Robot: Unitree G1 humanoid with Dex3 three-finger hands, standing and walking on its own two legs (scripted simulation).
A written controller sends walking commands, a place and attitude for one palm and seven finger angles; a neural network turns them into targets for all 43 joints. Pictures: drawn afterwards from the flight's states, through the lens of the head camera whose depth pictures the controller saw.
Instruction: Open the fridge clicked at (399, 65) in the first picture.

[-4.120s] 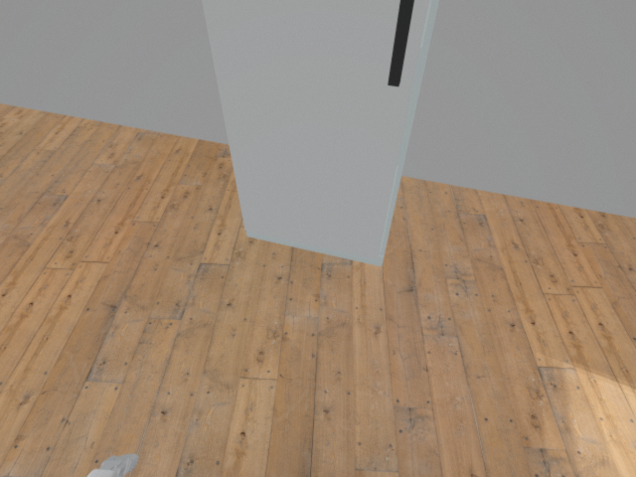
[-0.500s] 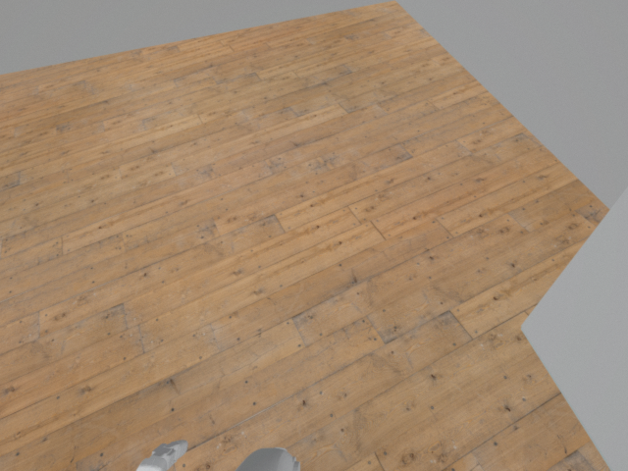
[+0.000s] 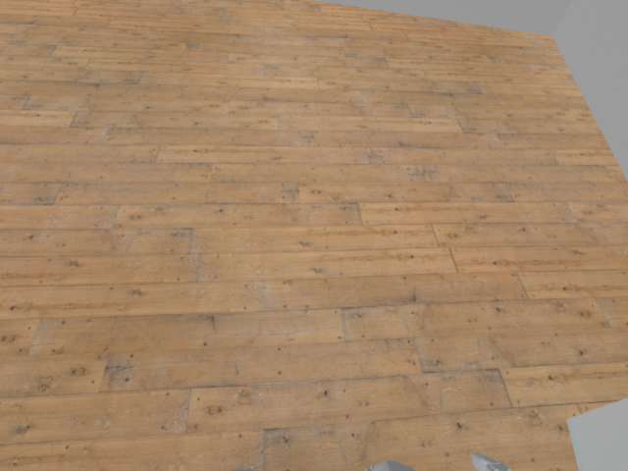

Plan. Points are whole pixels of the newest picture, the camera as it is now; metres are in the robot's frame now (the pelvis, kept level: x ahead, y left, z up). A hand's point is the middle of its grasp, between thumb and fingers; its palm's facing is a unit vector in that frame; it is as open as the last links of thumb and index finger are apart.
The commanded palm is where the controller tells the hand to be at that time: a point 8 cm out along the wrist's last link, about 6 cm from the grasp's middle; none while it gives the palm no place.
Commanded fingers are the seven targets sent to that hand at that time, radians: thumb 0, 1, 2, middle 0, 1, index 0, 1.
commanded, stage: walk to a spot facing it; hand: right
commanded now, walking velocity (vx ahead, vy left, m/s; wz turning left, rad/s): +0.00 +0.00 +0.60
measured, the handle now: out of the picture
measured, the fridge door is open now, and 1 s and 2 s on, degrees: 0 0 0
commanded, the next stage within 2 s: turn to face it in 1.28 s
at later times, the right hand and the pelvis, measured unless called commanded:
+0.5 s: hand out of the picture +0.12 -0.25 -0.17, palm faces -0.20 +0.96 -0.19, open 7.4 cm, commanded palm none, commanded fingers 0.00 -0.90 -0.90 0.20 0.30 0.20 0.30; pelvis +0.01 -0.06 +0.01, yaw +18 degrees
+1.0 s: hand (403, 437) +0.20 -0.12 -0.15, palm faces -0.60 +0.77 -0.22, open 7.4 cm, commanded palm none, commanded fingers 0.00 -0.90 -0.90 0.20 0.30 0.20 0.30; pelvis -0.01 -0.04 +0.00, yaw +37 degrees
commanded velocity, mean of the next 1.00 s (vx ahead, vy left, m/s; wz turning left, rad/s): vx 0.05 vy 0.00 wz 0.60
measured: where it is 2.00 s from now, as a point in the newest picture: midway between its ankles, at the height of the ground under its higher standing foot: outside the picture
